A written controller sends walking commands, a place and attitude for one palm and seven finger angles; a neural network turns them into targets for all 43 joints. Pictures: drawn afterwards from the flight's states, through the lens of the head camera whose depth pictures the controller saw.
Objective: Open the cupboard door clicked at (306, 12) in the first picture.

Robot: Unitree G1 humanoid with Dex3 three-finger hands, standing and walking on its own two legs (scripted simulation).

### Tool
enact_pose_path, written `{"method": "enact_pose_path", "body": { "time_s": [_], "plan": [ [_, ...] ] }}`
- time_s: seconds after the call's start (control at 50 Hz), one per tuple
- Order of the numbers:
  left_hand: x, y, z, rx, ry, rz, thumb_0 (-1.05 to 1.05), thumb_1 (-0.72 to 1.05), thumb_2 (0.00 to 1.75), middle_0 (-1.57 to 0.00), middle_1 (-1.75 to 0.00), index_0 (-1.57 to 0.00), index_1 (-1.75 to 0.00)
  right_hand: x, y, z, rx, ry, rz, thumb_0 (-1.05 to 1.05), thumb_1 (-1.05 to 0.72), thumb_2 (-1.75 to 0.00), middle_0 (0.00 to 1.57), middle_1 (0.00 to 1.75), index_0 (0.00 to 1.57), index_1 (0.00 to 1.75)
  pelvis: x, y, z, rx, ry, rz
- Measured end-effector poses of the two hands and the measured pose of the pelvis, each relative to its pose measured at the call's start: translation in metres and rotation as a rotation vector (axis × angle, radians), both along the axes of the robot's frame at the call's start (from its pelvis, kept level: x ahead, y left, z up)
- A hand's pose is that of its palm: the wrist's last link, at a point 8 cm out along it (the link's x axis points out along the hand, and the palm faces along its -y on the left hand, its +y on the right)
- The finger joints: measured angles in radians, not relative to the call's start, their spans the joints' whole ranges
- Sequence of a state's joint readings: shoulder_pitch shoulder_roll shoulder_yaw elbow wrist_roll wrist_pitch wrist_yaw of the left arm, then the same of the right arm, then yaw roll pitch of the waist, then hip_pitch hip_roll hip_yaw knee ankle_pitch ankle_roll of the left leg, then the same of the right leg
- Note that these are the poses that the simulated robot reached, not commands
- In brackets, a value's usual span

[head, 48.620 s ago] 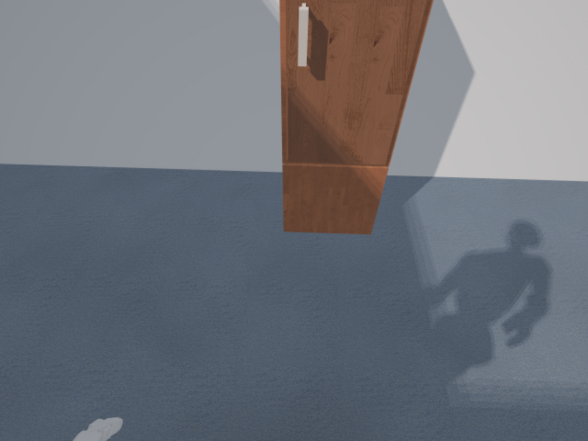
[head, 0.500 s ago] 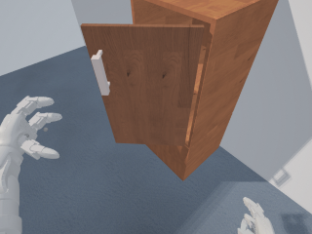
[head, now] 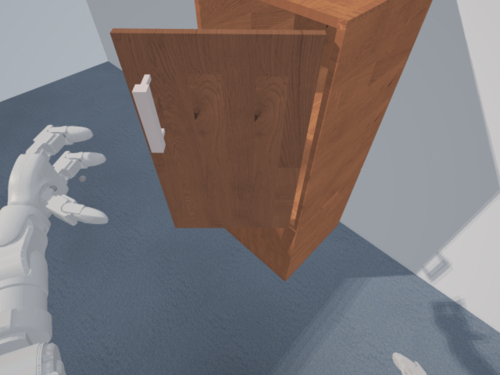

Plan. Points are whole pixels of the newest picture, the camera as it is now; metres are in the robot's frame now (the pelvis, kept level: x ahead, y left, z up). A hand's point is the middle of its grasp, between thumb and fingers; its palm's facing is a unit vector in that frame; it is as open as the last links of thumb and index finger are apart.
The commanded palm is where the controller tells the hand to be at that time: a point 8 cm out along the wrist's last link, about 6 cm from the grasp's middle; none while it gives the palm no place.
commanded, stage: move the hooked fingers beside the handle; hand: left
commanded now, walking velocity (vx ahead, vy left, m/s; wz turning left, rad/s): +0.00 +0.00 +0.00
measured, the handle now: (152, 114) +0.55 +0.21 +0.12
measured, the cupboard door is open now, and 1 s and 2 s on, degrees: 45 45 45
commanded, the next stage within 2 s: slide the fingers in behind the handle in 1.88 s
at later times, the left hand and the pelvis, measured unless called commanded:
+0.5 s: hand (103, 151) +0.43 +0.26 +0.13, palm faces +0.06 -1.00 -0.01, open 14.0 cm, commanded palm +0.41 +0.31 +0.12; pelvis -0.01 +0.01 -0.01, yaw +0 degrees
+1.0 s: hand (109, 125) +0.49 +0.27 +0.13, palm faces +0.04 -1.00 -0.01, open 14.0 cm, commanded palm +0.47 +0.32 +0.12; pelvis -0.01 +0.00 -0.01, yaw -1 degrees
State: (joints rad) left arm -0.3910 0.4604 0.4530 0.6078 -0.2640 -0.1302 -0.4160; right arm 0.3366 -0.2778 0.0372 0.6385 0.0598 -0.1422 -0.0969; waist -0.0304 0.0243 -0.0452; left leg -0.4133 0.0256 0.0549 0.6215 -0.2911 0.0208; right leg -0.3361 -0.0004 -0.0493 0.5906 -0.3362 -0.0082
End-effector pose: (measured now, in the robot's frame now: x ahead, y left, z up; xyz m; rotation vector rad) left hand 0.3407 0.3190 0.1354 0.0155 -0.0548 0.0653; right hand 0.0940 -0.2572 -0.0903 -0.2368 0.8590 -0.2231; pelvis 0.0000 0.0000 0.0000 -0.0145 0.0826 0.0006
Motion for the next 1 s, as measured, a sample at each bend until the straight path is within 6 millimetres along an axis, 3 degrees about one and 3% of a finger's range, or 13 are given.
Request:
{"method": "enact_pose_path", "body": {
  "time_s": [0.16, 0.3, 0.44, 0.72, 1.0],
  "plan": [
    [0.012, 0.01, -0.006, -0.014, 0.068, -0.005, -0.01, -0.5, 0.3, -0.3, -1.2, -0.3, -1.2, 0.006, 0.009, 0.002, -0.009, 0.004, 0.016, 0.02, -0.91, -0.9, 0.21, 0.3, 0.21, 0.3, -0.004, 0.007, -0.001, -0.008, 0.008, 0.015],
    [0.035, -0.005, 0.0, -0.014, 0.021, -0.031, -0.01, -0.5, 0.3, -0.3, -1.2, -0.3, -1.2, -0.002, 0.011, -0.001, -0.027, 0.044, 0.033, 0.01, -0.91, -0.9, 0.21, 0.3, 0.21, 0.3, -0.01, 0.011, -0.003, -0.012, 0.023, 0.024],
    [0.062, -0.007, -0.005, -0.025, 0.075, -0.019, -0.01, -0.5, 0.3, -0.3, -1.2, -0.3, -1.2, -0.03, 0.005, -0.007, -0.027, 0.12, -0.01, 0.01, -0.9, -0.9, 0.21, 0.3, 0.21, 0.3, -0.012, 0.009, -0.005, -0.012, 0.051, 0.012],
    [0.095, -0.002, 0.001, -0.013, 0.065, -0.026, -0.01, -0.5, 0.3, -0.3, -1.2, -0.3, -1.2, -0.105, -0.016, -0.015, -0.057, 0.356, -0.131, 0.01, -0.91, -0.9, 0.21, 0.3, 0.21, 0.3, -0.01, 0.002, -0.01, -0.02, 0.11, 0.0],
    [0.13, 0.003, -0.001, -0.007, 0.069, -0.02, -0.01, -0.5, 0.3, -0.3, -1.2, -0.3, -1.2, -0.121, -0.019, -0.011, -0.073, 0.438, -0.179, 0.01, -0.91, -0.9, 0.21, 0.3, 0.21, 0.3, -0.005, 0.002, -0.015, -0.027, 0.176, -0.013]
  ]
}}
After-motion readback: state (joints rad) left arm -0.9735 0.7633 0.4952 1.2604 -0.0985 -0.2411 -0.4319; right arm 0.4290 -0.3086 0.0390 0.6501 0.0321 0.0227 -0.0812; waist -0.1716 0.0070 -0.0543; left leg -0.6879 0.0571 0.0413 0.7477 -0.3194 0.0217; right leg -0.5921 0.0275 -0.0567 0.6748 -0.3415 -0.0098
